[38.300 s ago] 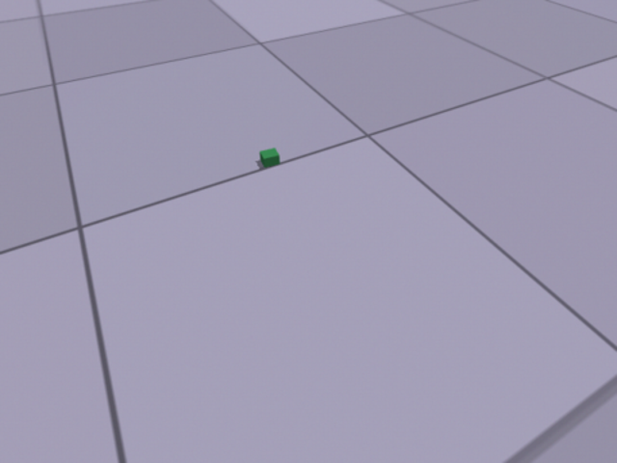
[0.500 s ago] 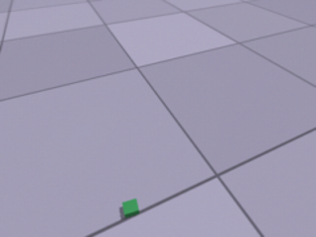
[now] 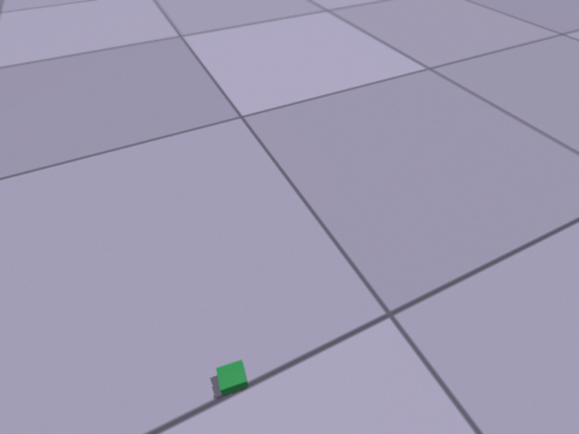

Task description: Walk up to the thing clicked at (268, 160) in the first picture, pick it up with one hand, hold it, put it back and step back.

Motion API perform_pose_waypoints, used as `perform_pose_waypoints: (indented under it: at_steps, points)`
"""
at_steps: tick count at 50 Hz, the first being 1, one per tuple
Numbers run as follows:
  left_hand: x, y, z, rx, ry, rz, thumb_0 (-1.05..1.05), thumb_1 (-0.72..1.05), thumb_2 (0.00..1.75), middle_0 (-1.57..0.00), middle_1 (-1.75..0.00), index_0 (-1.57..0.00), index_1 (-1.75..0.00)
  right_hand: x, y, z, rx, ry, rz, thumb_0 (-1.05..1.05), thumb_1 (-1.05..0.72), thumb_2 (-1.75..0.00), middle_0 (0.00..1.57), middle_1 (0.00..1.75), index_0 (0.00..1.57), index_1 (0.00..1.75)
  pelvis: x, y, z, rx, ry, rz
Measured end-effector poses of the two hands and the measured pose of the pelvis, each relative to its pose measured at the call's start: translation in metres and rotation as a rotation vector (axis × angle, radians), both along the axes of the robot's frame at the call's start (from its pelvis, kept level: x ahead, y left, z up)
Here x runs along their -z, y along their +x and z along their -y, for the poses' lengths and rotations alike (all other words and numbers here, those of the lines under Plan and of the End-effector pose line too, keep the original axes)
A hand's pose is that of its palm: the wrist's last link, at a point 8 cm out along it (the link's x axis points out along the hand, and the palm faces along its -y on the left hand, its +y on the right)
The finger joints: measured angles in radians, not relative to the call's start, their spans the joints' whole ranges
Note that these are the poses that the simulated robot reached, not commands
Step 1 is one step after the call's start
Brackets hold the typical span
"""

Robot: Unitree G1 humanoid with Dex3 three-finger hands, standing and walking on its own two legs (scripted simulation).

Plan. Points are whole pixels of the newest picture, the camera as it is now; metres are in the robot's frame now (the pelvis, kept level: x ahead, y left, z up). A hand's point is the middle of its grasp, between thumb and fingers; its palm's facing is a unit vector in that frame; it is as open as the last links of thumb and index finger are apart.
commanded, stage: stand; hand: left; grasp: from above
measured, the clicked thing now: (232, 377) +0.46 +0.21 -0.75
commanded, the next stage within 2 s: step back in 1.24 s
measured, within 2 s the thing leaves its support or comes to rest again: neither
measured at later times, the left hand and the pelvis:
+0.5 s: hand out of the picture +0.09 +0.24 -0.16, palm faces +0.01 -0.94 -0.33, open 7.4 cm; pelvis +0.01 +0.00 +0.00, yaw -1 degrees
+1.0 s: hand out of the picture +0.09 +0.25 -0.16, palm faces -0.01 -0.94 -0.33, open 7.4 cm; pelvis +0.01 +0.00 +0.00, yaw -1 degrees
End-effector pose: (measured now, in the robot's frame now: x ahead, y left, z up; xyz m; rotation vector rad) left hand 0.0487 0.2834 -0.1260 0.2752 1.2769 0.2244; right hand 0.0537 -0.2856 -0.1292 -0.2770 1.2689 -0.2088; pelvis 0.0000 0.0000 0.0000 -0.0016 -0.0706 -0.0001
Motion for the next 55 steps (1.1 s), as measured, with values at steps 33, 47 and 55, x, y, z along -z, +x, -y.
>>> perform_pose_waypoints:
  at_steps: [33, 47, 55]
  points:
    - [-0.006, 0.032, -0.005, 0.026, 0.007, 0.039, 0.01, 0.90, 0.90, -0.20, -0.30, -0.20, -0.30, -0.005, 0.020, 0.005, -0.003, -0.009, 0.031, 0.00, -0.90, -0.90, 0.21, 0.30, 0.20, 0.30, -0.001, 0.011, 0.001, 0.012, 0.002, -0.011]
    - [-0.006, 0.033, -0.006, 0.038, 0.008, 0.042, 0.01, 0.90, 0.90, -0.20, -0.30, -0.20, -0.30, -0.006, 0.016, 0.008, -0.003, -0.014, 0.021, 0.00, -0.90, -0.90, 0.21, 0.30, 0.20, 0.30, -0.002, 0.010, 0.001, 0.010, 0.002, -0.014]
    - [-0.006, 0.034, -0.007, 0.045, 0.008, 0.045, 0.01, 0.90, 0.90, -0.20, -0.30, -0.20, -0.30, -0.007, 0.015, 0.008, -0.001, -0.013, 0.018, 0.00, -0.90, -0.90, 0.21, 0.30, 0.20, 0.30, -0.002, 0.010, 0.001, 0.011, 0.002, -0.016]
